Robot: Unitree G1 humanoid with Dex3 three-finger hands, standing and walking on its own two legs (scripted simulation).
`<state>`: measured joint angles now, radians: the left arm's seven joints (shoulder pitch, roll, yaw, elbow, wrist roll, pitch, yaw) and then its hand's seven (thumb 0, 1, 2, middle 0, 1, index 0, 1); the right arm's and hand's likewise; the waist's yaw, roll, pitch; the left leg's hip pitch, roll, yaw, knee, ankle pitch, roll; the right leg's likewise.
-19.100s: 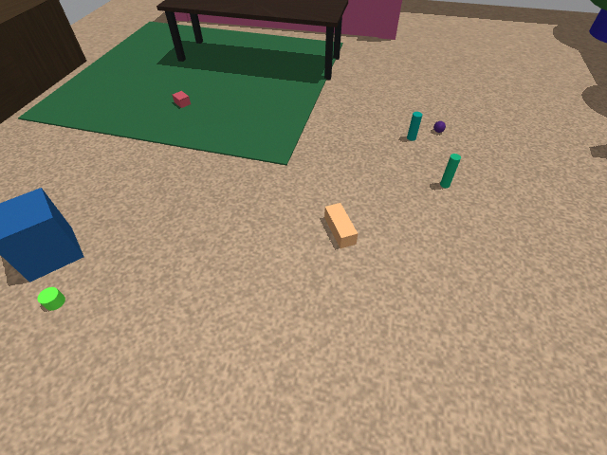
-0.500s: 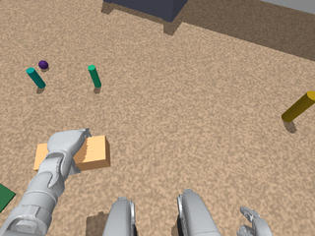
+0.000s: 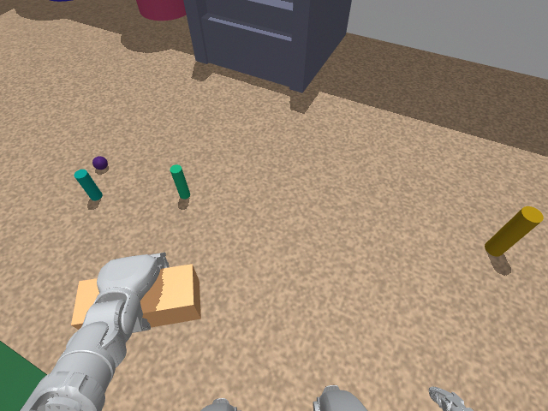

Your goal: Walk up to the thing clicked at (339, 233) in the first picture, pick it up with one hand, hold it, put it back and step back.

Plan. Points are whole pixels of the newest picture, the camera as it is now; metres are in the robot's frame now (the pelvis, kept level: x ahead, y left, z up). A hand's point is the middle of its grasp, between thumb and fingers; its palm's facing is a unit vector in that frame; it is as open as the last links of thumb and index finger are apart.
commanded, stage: lift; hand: left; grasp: from above
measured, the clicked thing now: (142, 300) +0.33 +0.23 -0.10
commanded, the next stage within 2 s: hold in 0.02 s
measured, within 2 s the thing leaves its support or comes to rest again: neither
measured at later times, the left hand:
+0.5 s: hand (130, 284) +0.33 +0.22 -0.03, palm faces -0.45 -0.05 -0.89, open 10.8 cm
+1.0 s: hand (128, 289) +0.31 +0.21 -0.01, palm faces -0.45 -0.04 -0.89, open 10.8 cm
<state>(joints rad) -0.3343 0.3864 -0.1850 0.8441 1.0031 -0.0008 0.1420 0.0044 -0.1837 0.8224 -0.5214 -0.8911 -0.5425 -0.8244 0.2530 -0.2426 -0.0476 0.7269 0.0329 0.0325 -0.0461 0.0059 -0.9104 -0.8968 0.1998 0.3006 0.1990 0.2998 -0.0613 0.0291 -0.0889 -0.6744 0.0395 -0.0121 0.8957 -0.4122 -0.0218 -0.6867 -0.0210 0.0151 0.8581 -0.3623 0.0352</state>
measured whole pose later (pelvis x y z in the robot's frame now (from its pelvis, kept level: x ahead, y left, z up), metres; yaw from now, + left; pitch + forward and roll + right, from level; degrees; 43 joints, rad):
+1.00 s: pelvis +0.01 +0.00 +0.04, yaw -1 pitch +3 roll +0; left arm -0.25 0.40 -0.21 0.67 0.99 -0.02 0.00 0.00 -0.18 0.81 -0.52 -0.89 -0.54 -0.83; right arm 0.20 -0.25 -0.04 0.69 0.05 0.07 -0.06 0.01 -0.91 -0.89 0.20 0.30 0.20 0.30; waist -0.01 0.05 -0.03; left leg -0.34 0.03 0.02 0.59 -0.30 -0.02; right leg -0.38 -0.03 0.03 0.58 -0.26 0.03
